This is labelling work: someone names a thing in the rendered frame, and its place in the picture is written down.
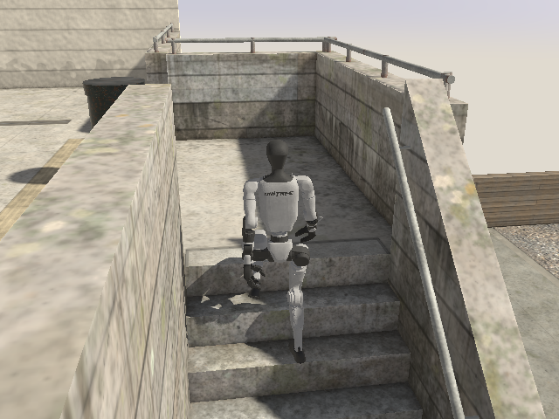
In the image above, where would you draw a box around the robot right foot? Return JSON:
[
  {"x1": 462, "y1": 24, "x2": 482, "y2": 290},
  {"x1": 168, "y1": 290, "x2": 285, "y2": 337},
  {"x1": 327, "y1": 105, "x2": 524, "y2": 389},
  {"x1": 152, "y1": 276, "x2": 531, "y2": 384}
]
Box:
[{"x1": 288, "y1": 340, "x2": 306, "y2": 364}]

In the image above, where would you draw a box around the robot left foot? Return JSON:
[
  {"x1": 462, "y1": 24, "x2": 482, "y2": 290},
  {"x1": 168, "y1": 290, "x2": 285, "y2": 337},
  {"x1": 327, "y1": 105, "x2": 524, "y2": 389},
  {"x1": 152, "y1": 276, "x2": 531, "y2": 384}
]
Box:
[{"x1": 248, "y1": 288, "x2": 260, "y2": 299}]

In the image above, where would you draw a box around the robot right forearm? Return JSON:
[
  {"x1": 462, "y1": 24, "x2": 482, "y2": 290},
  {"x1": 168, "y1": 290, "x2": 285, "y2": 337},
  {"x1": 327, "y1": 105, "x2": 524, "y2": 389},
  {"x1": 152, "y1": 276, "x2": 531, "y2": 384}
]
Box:
[{"x1": 306, "y1": 209, "x2": 318, "y2": 232}]

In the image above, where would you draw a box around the robot left forearm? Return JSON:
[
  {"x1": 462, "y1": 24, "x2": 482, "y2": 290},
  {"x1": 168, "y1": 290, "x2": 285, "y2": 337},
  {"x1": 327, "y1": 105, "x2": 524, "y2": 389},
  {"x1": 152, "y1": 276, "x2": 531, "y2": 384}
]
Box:
[{"x1": 242, "y1": 216, "x2": 255, "y2": 264}]

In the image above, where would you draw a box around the left robot upper arm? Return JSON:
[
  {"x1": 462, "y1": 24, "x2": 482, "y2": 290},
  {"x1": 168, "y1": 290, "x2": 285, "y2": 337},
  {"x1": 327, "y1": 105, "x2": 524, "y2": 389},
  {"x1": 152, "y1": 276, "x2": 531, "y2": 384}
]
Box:
[{"x1": 243, "y1": 178, "x2": 260, "y2": 229}]

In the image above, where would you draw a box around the robot foot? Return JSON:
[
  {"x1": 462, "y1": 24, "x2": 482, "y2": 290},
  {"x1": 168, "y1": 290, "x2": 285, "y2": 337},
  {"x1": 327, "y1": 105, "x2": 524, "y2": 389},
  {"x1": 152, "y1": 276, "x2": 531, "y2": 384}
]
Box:
[
  {"x1": 288, "y1": 340, "x2": 306, "y2": 364},
  {"x1": 248, "y1": 288, "x2": 260, "y2": 299}
]

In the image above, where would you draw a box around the right robot upper arm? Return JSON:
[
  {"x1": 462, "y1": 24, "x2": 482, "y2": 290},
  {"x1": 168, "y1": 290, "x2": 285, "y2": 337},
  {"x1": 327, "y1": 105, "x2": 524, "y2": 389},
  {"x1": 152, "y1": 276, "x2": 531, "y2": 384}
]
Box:
[{"x1": 296, "y1": 175, "x2": 317, "y2": 221}]

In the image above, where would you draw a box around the right robot hand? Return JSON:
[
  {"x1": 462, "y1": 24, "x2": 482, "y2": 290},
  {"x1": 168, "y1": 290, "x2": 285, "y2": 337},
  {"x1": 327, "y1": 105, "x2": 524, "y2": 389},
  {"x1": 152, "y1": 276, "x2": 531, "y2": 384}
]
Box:
[{"x1": 295, "y1": 226, "x2": 316, "y2": 243}]

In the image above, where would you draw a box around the left robot hand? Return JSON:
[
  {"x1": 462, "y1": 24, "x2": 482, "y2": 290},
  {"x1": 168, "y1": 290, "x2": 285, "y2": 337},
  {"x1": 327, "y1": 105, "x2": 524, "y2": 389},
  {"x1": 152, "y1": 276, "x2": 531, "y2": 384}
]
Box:
[{"x1": 243, "y1": 264, "x2": 266, "y2": 290}]

